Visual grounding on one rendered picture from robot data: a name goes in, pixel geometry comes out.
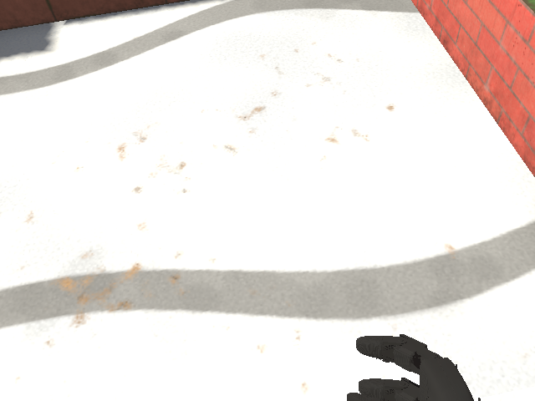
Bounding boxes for robot right hand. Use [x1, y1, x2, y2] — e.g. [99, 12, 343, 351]
[347, 334, 481, 401]

